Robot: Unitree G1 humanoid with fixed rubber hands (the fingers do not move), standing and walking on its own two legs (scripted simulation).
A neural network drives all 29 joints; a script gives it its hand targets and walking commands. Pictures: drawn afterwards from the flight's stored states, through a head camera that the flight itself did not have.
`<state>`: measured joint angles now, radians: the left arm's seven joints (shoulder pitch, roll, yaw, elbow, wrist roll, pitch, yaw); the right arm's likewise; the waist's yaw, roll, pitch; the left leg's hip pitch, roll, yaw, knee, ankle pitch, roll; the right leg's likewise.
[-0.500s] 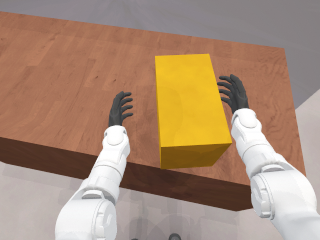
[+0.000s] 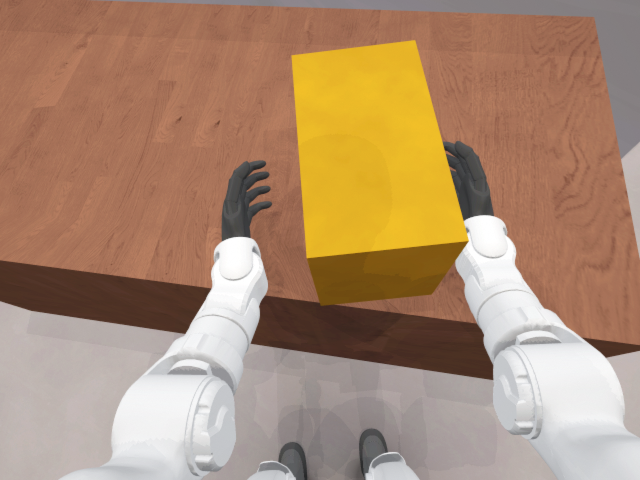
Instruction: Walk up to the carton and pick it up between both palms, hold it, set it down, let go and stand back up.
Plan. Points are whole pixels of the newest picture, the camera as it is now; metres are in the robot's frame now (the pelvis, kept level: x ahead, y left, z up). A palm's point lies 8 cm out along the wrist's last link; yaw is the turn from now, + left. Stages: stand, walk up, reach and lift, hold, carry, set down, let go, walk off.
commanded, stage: reach and lift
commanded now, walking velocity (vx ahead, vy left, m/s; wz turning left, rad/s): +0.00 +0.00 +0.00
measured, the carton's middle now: (365, 180) +0.51 -0.05 -0.03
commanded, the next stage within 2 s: none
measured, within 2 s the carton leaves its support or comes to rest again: neither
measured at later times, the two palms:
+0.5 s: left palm (270, 232) +0.43 +0.07 -0.01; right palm (470, 209) +0.45 -0.18 -0.01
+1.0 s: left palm (271, 233) +0.43 +0.07 -0.01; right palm (470, 209) +0.45 -0.18 -0.01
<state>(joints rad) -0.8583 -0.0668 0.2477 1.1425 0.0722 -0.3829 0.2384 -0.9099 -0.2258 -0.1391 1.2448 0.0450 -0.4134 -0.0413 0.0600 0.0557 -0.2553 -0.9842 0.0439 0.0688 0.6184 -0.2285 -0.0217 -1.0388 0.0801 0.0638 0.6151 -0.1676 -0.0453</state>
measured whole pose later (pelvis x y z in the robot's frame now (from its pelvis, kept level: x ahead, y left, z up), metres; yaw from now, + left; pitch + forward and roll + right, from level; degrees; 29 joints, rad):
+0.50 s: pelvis +0.02 -0.04 +0.01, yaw +3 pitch +29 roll +3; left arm -0.77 -0.21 0.58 0.98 0.48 -0.42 0.16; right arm -0.84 0.04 -0.63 1.10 -0.49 -0.49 -0.08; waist -0.02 0.01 -0.15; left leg -0.80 0.04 0.02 0.48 -0.19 -0.05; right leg -0.89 0.07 0.01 0.58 -0.19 -0.09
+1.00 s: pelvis +0.03 -0.05 +0.02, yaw +5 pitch +29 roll +3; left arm -0.73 -0.22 0.63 0.98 0.53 -0.48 0.12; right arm -0.78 0.08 -0.67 1.07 -0.55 -0.56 -0.11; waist -0.04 0.00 -0.13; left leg -0.73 0.06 0.02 0.36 -0.14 -0.04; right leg -0.80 0.08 -0.04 0.46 -0.16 -0.12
